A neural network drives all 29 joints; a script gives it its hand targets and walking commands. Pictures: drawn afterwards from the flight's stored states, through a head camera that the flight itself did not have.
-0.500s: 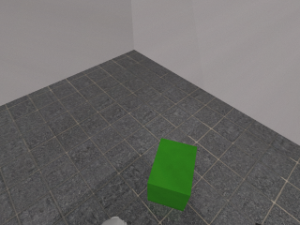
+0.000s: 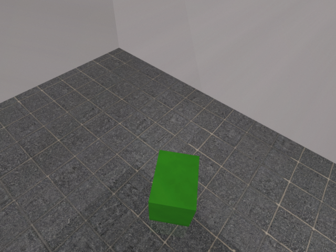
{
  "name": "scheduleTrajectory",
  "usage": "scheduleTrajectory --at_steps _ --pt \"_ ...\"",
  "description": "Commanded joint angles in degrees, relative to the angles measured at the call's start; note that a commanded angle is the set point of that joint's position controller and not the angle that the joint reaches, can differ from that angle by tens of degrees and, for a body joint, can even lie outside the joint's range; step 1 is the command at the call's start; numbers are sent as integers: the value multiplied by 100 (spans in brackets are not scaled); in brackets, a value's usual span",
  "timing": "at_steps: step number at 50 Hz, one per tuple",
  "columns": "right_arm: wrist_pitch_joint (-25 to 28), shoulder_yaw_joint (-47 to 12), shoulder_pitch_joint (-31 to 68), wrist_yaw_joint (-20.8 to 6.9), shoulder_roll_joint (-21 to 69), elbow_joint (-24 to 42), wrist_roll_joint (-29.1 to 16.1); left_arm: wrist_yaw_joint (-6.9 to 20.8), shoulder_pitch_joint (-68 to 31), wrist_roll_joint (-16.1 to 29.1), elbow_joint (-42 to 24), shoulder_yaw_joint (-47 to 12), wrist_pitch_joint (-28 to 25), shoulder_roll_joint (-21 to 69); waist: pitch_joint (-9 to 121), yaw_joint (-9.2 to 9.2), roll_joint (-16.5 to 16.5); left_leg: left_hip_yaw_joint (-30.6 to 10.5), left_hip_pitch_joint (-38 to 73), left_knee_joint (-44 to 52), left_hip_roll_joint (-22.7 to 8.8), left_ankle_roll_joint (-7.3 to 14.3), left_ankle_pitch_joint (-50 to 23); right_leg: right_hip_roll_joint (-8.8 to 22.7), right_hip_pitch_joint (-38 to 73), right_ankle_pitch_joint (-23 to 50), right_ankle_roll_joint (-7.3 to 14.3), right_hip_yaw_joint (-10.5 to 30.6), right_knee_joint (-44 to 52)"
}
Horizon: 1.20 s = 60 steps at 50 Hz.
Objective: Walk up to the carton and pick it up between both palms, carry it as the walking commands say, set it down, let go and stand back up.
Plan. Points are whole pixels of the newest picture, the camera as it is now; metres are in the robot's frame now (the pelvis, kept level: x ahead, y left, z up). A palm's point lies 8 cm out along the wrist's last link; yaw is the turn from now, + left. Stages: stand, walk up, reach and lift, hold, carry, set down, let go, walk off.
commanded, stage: walk up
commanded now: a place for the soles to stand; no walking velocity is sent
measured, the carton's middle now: (174, 188) +0.55 -0.04 -0.61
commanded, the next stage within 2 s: none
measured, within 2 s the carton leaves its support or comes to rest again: neither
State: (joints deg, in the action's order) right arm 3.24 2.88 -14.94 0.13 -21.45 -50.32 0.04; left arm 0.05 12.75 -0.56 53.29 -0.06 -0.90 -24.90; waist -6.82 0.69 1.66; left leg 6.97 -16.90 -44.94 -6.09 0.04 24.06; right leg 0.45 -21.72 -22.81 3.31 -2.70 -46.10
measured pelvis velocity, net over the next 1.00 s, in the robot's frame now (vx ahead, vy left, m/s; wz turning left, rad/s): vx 0.02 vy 0.01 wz -0.04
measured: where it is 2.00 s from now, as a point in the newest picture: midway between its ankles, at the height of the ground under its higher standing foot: outside the picture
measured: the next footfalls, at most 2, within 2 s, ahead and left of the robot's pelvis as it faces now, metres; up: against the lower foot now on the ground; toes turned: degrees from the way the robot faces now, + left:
right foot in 0.02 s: +0.09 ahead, -0.12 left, +0.00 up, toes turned -5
right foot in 1.68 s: +0.12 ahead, -0.08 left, +0.00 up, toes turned -7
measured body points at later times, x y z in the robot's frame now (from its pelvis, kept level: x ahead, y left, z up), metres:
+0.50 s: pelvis +0.02 +0.00 +0.00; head +0.06 -0.01 +0.45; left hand +0.09 +0.32 -0.11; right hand +0.10 -0.32 -0.12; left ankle +0.02 +0.13 -0.71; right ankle +0.05 -0.12 -0.71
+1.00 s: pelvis +0.02 +0.01 +0.00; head +0.06 +0.00 +0.45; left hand +0.11 +0.33 -0.11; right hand +0.12 -0.31 -0.12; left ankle +0.02 +0.13 -0.71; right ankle +0.05 -0.12 -0.71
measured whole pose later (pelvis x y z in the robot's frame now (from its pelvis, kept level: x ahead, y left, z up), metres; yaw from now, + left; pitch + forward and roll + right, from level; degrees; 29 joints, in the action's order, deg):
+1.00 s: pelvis +0.02 +0.01 +0.00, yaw -2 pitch -3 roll +0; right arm 0.1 2.9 -8.3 -0.4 -21.5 -50.4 0.0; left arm -0.3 11.1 -0.6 53.6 -0.1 -4.3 -24.2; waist -7.6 0.6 -1.2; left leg 2.0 -18.1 -45.6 -2.9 -0.2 24.9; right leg 1.3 -21.3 -20.4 0.7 -2.7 -44.2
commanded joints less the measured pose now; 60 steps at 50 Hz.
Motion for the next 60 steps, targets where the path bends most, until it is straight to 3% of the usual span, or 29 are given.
scheduleTrajectory --at_steps 1,4,7,8,9,10,11,12,13,14,15,16,17,19,23,26,27,30,34,37,40,43,44,45,49,52,56,58,60 --pt "-172 197 230 101 -1066 647 -42 -217 683 -41 -161 644 -437 -1728 1201 68 163 -706 -1373 -1443 69 159 1310 2135 1802 3039 1354 3162 1814" --pt "-230 408 344 20 -1355 413 22 -197 207 -137 -161 687 -349 -1845 507 76 315 -773 -845 -986 62 185 1295 1771 192 -224 1189 2857 2357" --pt "-195 480 -355 -14 -1343 120 72 -165 -239 -113 -325 588 -278 -1559 575 -274 682 -479 157 273 197 221 256 1359 -405 -507 682 2015 1980" --pt "-173 497 -299 -22 -1400 88 93 -132 -303 -93 -331 517 -256 -1443 548 -284 231 -375 567 764 344 248 142 1066 -649 -781 466 1646 1840" --pt "-140 479 -400 17 -1329 41 121 -101 -342 -73 -318 459 -230 -1277 547 -438 196 -817 679 1461 207 407 453 904 -680 -284 354 1537 1419" --pt "-89 509 -234 20 -1678 125 230 -67 -330 -53 -395 378 -246 -912 591 -341 -884 -2027 689 2170 -563 643 921 358 -917 -229 68 921 527" --pt "-56 548 132 9 -1836 210 183 -66 -373 -9 -385 380 -275 -893 424 -261 -710 -2940 563 2590 -1218 1088 1314 -195 -1190 -347 -101 183 -245" --pt "-49 545 404 23 -2010 317 194 -98 -206 -35 -263 384 -276 -959 355 -194 -949 -3209 352 2802 -1663 1431 1447 -91 -1078 -683 -79 201 -477" --pt "-43 492 602 22 -1956 343 134 -90 -146 -17 -173 407 -310 -1106 255 -111 -442 -2926 -61 2364 -1566 1566 972 67 -496 -484 -62 354 -239" --pt "-58 450 815 -24 -1815 406 117 -53 67 -26 -115 427 -324 -1074 537 56 -779 -2066 -433 1938 -1097 1184 729 108 138 -158 58 268 342" --pt "-99 373 870 -26 -1487 453 128 -64 243 -30 -66 443 -362 -1081 578 169 -257 -1499 -787 1240 -636 837 -173 191 866 456 85 548 1070" --pt "-119 333 713 -4 -1355 454 104 -108 422 -14 -40 466 -457 -1286 746 161 -16 -892 -1093 112 -135 420 -947 862 1279 1444 346 1661 1478" --pt "-162 276 540 -21 -1104 587 50 -145 489 -57 -151 574 -508 -1596 987 64 478 -611 -1377 -569 326 192 -197 1675 1563 1353 848 3025 1955" --pt "-228 342 403 -23 -1294 486 81 -176 682 -31 -112 626 -522 -1833 1307 82 253 -795 -1238 -620 294 325 1103 2028 1553 1341 1280 3301 2043" --pt "-125 427 135 -30 -1234 222 65 -191 13 -2 -281 451 -475 -1430 1070 -217 36 -674 178 739 180 268 -990 1208 582 2560 694 1753 1259" --pt "-26 473 230 -10 -1621 222 57 -172 -277 117 -288 302 -412 -945 1303 -266 -870 -1859 860 1558 -751 868 -2017 208 -69 1954 19 309 -125" --pt "-33 405 559 -21 -1640 239 95 -170 -217 116 -244 331 -379 -965 1036 -109 -741 -1771 559 1485 -909 1113 -1816 180 82 1202 -22 208 70" --pt "-115 336 864 -6 -1467 337 -6 -159 93 28 -58 374 -449 -1175 1238 60 -584 -1364 -105 826 -391 716 -1668 435 901 2188 169 599 564" --pt "-158 308 690 -18 -1186 368 28 -216 200 4 -74 508 -469 -1624 1162 -122 3 -801 -407 28 243 362 -268 1460 756 1741 992 2398 1277" --pt "-143 357 366 -44 -1433 166 108 -140 -382 19 -222 378 -397 -1230 955 -269 -399 -1274 242 1253 -21 548 170 803 -217 689 427 1287 931" --pt "-95 372 687 -62 -1688 206 72 -137 -334 -8 -206 340 -343 -949 824 -224 -927 -2380 141 2077 -1086 1207 154 120 -219 425 -46 92 157" --pt "-112 307 1023 -83 -1356 354 31 -127 -39 -41 -77 411 -505 -1199 1297 49 -141 -1308 -470 723 -341 699 -1264 542 1215 1816 191 942 1047" --pt "-142 301 1017 -87 -1288 484 29 -144 236 -46 -24 437 -505 -1483 1353 16 481 -767 -553 40 41 416 -859 1061 1304 1983 436 1884 1462" --pt "-186 310 878 -62 -1217 458 5 -157 244 -25 7 532 -511 -1665 1341 55 305 -643 -680 -452 391 268 -391 1659 1333 2118 1061 2515 1612" --pt "-153 357 612 -73 -1237 228 67 -177 -258 -25 -194 443 -425 -1438 1339 -218 283 -830 350 691 139 347 -530 1184 389 1763 653 1602 1154" --pt "-90 392 769 -81 -1536 201 120 -136 -401 63 -202 312 -396 -1046 1072 -172 -912 -1791 308 1608 -646 918 -604 259 6 1376 -1 292 280" --pt "-88 422 570 -98 -1666 319 57 -56 -73 -86 -193 466 -423 -1242 1150 -206 -660 -1715 28 1118 -678 990 -570 149 272 836 143 205 205" --pt "-107 402 719 -128 -1560 478 62 -51 304 -60 -165 517 -446 -1375 1102 33 -335 -1418 -742 553 -392 778 144 336 908 216 303 884 718" --pt "-142 310 994 -125 -1142 637 66 -78 753 -38 -84 631 -517 -1709 1248 228 750 -438 -1763 -976 597 347 934 1723 1727 129 1125 3011 2008"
